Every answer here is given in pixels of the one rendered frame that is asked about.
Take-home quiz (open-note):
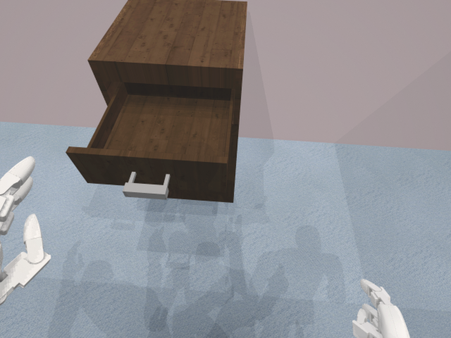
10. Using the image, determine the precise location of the handle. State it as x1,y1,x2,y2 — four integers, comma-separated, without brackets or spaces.
123,172,170,200

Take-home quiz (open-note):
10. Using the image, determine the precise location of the robot left hand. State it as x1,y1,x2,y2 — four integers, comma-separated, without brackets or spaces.
0,156,51,305

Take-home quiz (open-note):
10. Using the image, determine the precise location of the cabinet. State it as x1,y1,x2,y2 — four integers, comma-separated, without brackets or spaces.
88,0,247,203

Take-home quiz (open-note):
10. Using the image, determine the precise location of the drawer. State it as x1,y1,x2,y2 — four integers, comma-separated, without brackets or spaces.
66,82,235,193

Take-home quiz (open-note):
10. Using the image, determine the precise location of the robot right hand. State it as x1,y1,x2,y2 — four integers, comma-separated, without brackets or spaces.
352,279,410,338

